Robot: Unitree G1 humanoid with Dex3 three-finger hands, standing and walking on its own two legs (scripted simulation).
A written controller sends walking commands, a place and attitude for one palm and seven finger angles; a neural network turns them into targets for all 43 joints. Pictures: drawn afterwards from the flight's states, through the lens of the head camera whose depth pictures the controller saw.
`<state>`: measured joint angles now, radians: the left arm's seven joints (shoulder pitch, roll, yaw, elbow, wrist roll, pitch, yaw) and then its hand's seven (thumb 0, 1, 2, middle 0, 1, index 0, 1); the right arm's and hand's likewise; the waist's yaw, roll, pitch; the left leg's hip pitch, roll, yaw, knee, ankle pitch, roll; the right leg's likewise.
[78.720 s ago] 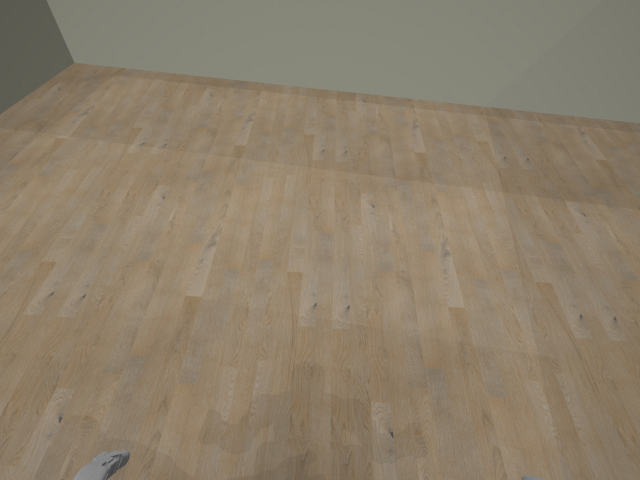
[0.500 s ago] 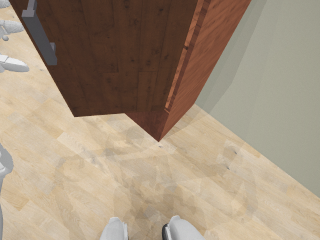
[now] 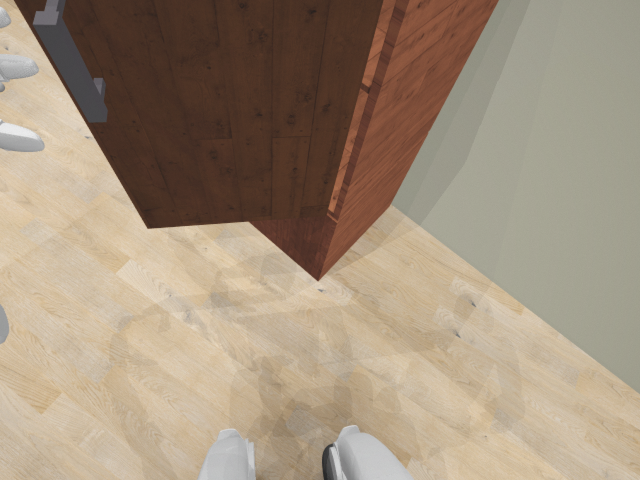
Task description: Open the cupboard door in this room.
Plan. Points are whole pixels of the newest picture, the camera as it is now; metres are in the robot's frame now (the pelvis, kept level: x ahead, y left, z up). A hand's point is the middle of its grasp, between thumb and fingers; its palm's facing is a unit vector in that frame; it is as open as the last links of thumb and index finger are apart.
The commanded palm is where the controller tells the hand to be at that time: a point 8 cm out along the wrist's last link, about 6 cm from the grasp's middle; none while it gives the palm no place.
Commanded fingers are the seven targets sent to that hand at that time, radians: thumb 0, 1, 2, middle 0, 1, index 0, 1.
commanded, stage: move the hooked fingers beside the handle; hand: left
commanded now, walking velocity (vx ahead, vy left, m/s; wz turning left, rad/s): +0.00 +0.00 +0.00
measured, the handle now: (78, 60) +0.57 +0.22 +0.13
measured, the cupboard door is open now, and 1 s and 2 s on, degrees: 49 49 50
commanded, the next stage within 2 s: slide the fingers in behind the handle in 0.68 s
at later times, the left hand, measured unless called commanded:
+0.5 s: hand out of the picture +0.54 +0.28 +0.14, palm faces -0.03 -1.00 -0.01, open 14.0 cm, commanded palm +0.53 +0.31 +0.12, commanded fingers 0.00 -0.50 0.30 -0.30 -1.20 -0.30 -1.20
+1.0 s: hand (15, 76) +0.53 +0.26 +0.14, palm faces -0.03 -1.00 +0.01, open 14.0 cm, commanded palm +0.52 +0.30 +0.13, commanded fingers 0.00 -0.50 0.30 -0.30 -1.20 -0.30 -1.20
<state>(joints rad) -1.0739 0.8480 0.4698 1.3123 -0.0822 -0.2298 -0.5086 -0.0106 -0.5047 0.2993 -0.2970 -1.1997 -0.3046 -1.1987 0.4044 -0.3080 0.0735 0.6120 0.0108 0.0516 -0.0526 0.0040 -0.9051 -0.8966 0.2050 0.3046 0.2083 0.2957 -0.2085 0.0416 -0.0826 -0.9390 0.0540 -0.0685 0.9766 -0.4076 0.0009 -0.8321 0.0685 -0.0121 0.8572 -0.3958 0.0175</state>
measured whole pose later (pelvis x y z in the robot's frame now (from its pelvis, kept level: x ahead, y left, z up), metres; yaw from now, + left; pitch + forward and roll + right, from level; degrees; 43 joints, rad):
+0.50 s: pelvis +0.01 +0.01 +0.00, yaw -1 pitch +23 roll -6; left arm -1.07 0.88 0.51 1.28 -0.08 -0.20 -0.53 -0.01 -0.50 0.30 -0.30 -1.20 -0.30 -1.20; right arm 0.47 -0.28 0.08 0.63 0.00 0.07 -0.04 0.00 -0.90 -0.90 0.21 0.30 0.21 0.30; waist -0.22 0.05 -0.10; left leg -0.96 0.06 -0.05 0.98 -0.42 0.01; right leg -0.85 0.07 0.01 0.84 -0.40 0.03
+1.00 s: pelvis +0.01 +0.01 +0.00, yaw +0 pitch +21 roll -5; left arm -1.05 0.77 0.46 1.25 -0.10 -0.22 -0.47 -0.01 -0.50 0.30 -0.29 -1.20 -0.30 -1.20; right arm 0.42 -0.29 0.07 0.62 0.00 0.06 -0.03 0.00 -0.91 -0.90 0.20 0.30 0.21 0.30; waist -0.21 0.04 -0.10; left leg -0.92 0.05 -0.06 0.97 -0.42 0.01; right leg -0.81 0.06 0.00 0.83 -0.40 0.03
